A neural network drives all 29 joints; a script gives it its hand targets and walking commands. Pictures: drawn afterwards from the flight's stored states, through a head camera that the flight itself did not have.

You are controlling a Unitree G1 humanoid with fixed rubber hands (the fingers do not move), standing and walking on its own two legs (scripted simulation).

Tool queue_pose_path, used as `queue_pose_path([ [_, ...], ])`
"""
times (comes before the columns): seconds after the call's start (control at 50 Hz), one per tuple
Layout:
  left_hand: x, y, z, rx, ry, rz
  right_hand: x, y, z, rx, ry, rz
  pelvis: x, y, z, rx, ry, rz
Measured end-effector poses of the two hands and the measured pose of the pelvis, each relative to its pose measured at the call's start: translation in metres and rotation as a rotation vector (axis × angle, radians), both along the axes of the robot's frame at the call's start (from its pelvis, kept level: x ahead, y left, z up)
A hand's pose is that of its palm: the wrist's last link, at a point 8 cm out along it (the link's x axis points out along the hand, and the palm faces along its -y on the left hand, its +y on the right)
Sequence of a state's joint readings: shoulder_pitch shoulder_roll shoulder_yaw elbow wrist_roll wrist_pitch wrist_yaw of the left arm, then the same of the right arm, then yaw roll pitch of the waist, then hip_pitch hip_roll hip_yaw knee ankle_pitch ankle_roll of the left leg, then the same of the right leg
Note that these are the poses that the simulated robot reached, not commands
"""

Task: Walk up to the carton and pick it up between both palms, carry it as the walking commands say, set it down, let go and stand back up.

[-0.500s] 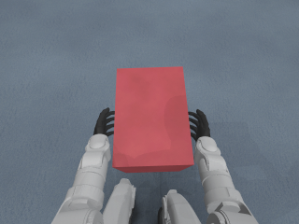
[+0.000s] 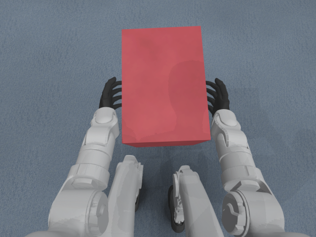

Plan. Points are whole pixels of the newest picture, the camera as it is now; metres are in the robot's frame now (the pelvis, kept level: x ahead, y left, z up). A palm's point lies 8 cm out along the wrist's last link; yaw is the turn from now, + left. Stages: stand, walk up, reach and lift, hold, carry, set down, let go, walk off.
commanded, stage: set down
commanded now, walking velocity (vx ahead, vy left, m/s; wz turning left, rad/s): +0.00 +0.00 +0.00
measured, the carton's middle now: (163, 96) +0.47 +0.01 -0.14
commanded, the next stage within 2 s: none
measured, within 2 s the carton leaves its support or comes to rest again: neither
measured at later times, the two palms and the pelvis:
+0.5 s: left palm (115, 105) +0.45 +0.15 -0.18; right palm (208, 106) +0.46 -0.14 -0.17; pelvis -0.02 +0.00 -0.08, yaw -1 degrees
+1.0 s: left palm (114, 103) +0.48 +0.16 -0.24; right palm (198, 104) +0.49 -0.12 -0.23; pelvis -0.06 -0.01 -0.12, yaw -1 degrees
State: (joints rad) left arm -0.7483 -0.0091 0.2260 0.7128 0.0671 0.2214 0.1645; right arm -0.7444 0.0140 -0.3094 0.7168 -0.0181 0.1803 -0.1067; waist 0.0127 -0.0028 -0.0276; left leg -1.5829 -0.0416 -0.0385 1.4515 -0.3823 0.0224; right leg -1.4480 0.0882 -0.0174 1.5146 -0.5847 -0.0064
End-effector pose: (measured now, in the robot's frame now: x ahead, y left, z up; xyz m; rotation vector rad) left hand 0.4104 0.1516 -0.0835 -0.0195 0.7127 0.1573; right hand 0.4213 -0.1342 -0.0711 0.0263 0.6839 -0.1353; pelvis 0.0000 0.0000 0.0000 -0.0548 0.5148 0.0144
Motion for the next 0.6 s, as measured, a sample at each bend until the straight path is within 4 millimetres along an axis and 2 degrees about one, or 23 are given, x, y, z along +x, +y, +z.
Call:
queue_pose_path([
  [0.4, 0.03, -0.002, -0.074, 0.011, 0.013, -0.01, 0.031, -0.002, -0.072, -0.004, 0.01, 0.006, -0.012, -0.003, -0.065, -0.002, 0.077, -0.015],
  [0.52, 0.04, -0.001, -0.1, 0.029, 0.008, -0.021, 0.041, -0.001, -0.1, 0.004, 0.005, 0.005, -0.019, -0.005, -0.078, 0.002, 0.03, -0.017],
  [0.6, 0.047, 0.0, -0.122, 0.039, -0.023, -0.031, 0.047, 0.0, -0.123, 0.003, -0.027, 0.007, -0.032, -0.006, -0.082, 0.009, -0.1, -0.016],
])
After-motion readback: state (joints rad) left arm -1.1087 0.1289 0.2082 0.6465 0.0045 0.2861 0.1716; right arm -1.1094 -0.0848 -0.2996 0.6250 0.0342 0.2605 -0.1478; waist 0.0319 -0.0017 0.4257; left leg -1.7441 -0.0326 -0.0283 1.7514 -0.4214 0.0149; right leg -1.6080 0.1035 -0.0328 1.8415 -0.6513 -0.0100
